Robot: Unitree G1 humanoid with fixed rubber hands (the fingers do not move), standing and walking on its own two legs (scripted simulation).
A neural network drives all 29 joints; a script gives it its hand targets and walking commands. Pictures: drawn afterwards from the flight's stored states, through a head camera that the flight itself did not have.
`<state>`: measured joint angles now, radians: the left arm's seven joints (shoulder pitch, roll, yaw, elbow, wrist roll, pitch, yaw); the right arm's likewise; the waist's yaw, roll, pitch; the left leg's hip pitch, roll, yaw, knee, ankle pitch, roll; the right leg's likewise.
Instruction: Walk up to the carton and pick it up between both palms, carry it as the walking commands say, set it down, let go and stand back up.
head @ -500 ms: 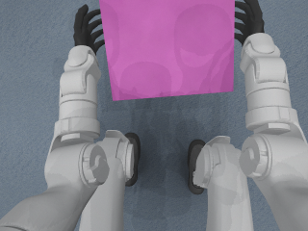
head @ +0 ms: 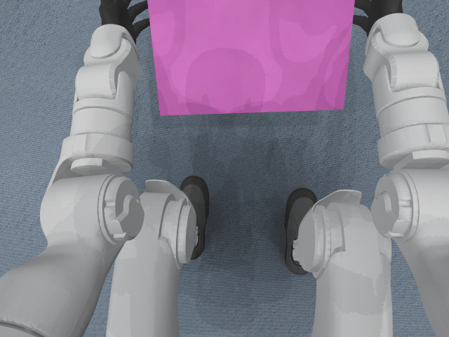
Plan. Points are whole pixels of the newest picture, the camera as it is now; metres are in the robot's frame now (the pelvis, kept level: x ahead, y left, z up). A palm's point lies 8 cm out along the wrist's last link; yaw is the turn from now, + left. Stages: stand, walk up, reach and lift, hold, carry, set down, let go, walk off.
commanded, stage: set down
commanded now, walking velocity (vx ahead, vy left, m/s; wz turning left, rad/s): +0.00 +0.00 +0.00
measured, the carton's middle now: (245, 21) +0.57 +0.01 -0.24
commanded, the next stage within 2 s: none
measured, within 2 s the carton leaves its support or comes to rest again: rests again in 1.20 s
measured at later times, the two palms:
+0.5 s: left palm (123, 27) +0.53 +0.18 -0.16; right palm (376, 19) +0.54 -0.17 -0.18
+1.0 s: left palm (122, 30) +0.54 +0.19 -0.18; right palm (366, 18) +0.55 -0.16 -0.19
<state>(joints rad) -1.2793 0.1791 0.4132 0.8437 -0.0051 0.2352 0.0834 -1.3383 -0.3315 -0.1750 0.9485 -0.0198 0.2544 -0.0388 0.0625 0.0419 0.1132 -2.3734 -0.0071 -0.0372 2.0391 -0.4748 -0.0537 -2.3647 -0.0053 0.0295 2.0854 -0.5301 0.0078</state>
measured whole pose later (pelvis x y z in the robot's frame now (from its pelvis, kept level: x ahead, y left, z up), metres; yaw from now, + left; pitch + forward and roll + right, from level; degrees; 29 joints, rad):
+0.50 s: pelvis -0.01 +0.00 -0.02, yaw +0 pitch +42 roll +2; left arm -1.36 0.23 0.40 0.96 -0.04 0.19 0.08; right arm -1.42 -0.37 -0.11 1.04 0.03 0.23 -0.01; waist 0.05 0.05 0.20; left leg -2.38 -0.02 -0.04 2.10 -0.46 -0.06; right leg -2.37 -0.01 0.03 2.15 -0.52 0.01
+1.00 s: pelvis +0.00 +0.01 -0.02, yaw +1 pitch +42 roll +1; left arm -1.36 0.27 0.39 1.01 -0.09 0.14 0.09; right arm -1.42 -0.33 -0.20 1.00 -0.04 0.19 0.04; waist 0.03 0.07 0.23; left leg -2.37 -0.03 -0.02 2.13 -0.50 -0.05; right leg -2.35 -0.01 0.05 2.18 -0.57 0.02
